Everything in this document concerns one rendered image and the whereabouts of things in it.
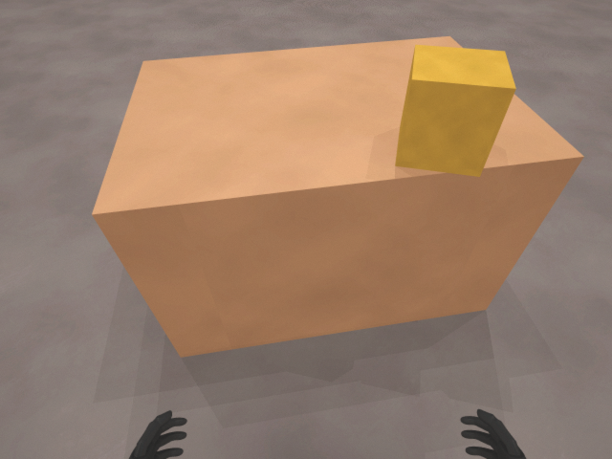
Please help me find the pedestal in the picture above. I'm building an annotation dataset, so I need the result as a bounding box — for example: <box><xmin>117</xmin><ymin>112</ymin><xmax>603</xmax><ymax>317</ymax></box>
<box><xmin>92</xmin><ymin>36</ymin><xmax>584</xmax><ymax>358</ymax></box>

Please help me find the carton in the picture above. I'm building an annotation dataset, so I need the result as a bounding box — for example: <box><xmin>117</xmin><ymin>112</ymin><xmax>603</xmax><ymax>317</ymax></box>
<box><xmin>395</xmin><ymin>45</ymin><xmax>516</xmax><ymax>177</ymax></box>

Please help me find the right robot hand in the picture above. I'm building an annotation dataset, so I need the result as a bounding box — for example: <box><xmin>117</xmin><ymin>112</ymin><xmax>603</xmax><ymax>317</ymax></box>
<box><xmin>461</xmin><ymin>409</ymin><xmax>526</xmax><ymax>459</ymax></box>

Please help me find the left robot hand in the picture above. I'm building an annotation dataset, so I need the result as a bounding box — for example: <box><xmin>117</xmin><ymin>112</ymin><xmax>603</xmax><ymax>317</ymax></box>
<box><xmin>129</xmin><ymin>410</ymin><xmax>187</xmax><ymax>459</ymax></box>

